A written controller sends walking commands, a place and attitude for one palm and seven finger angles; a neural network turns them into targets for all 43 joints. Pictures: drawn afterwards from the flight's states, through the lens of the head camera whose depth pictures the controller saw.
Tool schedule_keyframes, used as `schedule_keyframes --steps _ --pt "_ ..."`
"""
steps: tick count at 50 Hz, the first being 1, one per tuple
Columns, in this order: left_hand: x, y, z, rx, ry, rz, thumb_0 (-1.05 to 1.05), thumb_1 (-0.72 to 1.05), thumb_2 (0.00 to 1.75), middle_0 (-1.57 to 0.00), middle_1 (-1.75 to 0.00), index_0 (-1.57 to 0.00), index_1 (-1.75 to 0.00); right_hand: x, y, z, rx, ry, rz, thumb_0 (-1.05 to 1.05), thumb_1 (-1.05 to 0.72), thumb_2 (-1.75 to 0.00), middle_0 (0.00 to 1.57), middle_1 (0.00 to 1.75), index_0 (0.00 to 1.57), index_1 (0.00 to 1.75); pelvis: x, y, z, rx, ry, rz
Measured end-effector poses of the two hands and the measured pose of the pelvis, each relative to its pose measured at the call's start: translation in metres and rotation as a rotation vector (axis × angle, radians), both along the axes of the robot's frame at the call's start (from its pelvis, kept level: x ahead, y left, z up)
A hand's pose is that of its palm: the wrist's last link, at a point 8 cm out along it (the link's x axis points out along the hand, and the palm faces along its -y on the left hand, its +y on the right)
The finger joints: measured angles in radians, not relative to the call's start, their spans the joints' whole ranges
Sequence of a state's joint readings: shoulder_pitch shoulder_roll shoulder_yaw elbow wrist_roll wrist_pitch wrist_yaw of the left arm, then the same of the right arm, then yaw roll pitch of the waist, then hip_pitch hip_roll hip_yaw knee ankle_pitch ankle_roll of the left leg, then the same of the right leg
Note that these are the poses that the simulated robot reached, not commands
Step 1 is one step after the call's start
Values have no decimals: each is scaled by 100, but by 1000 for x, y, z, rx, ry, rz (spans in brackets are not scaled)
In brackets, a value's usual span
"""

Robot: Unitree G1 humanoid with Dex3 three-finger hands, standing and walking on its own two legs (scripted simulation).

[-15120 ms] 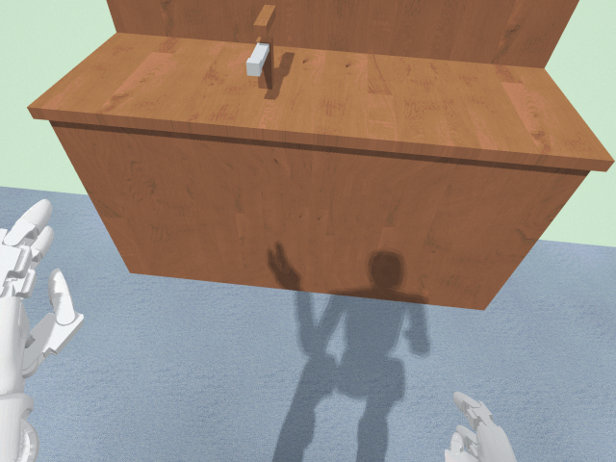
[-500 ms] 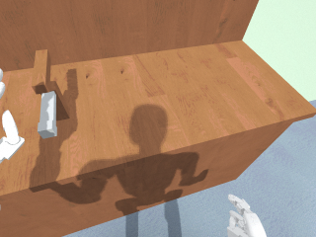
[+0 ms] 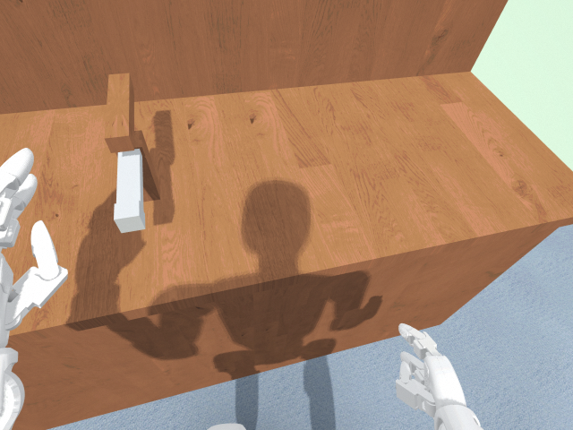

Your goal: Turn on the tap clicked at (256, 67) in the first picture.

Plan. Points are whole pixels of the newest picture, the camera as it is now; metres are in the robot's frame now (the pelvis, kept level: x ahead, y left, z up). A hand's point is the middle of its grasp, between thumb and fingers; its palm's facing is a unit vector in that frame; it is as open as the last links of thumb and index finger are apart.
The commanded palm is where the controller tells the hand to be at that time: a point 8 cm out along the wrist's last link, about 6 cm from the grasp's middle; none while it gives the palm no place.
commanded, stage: come to a stop and stand still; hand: left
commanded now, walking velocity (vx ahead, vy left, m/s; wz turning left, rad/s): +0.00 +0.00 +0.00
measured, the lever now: (130, 216) +0.32 +0.23 +0.12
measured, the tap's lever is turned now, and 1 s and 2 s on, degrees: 0 0 0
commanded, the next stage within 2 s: look again from close up in 0.68 s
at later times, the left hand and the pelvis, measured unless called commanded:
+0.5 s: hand (85, 289) +0.21 +0.22 +0.16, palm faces +0.36 -0.85 -0.38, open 7.4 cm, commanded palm +0.15 +0.26 +0.18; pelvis -0.01 -0.02 +0.00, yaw +0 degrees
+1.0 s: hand (88, 283) +0.21 +0.22 +0.16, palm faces +0.36 -0.86 -0.36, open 7.4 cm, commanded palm +0.16 +0.26 +0.18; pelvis +0.00 -0.02 +0.00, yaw +0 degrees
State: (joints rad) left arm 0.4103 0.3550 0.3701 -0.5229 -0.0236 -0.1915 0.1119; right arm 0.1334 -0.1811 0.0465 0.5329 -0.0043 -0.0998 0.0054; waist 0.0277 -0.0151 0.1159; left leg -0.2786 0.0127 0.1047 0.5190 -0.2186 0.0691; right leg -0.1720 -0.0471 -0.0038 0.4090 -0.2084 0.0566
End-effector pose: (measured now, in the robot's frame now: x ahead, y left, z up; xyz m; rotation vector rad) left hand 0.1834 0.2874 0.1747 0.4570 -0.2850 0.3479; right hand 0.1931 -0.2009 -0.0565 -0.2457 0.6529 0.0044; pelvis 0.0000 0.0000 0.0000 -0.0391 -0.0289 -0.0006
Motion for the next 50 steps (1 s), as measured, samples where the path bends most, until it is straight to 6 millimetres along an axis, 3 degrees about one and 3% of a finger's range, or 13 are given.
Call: schedule_keyframes --steps 13,21,31,50 --pt "-13 -15 1 -12 -2 -15 2 89 90 -21 -30 -21 -30 -35 -28 -5 -24 36 -63 1 -90 -90 20 30 21 30 -12 -9 1 3 -10 0" --pt "-13 -24 2 0 5 -25 2 89 90 -21 -30 -21 -30 -46 -44 -8 -24 41 -104 1 -90 -90 20 30 21 30 -13 -16 1 5 -12 -3" --pt "-10 -31 0 -11 22 -33 2 89 90 -21 -30 -22 -30 -42 -51 -7 -21 27 -117 2 -90 -90 20 30 20 30 -9 -21 1 6 -13 -7" --pt "-7 -28 0 -33 20 -19 2 89 90 -21 -30 -21 -30 -22 -39 -2 -7 6 -85 1 -90 -90 20 30 21 30 -3 -20 3 11 -14 -4"
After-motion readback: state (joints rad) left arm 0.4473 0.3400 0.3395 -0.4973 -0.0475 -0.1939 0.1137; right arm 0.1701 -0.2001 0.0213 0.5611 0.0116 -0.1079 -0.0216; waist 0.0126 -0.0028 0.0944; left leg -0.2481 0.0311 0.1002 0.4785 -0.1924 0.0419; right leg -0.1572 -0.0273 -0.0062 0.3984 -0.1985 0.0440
